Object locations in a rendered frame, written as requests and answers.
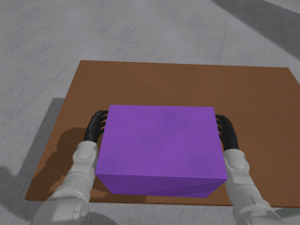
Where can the left robot hand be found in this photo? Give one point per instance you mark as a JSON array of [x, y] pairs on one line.
[[94, 130]]

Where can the right robot forearm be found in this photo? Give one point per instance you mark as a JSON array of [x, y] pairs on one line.
[[245, 197]]

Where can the table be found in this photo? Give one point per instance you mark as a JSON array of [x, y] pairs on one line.
[[263, 104]]

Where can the robot left upper arm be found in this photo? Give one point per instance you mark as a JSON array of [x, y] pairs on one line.
[[73, 211]]

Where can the carton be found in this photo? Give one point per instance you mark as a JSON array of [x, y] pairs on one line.
[[168, 151]]

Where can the robot right upper arm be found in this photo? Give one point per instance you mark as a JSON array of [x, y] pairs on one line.
[[254, 220]]

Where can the right robot hand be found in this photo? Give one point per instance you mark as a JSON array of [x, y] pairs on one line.
[[227, 136]]

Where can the left robot forearm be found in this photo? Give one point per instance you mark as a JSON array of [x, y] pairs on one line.
[[81, 176]]

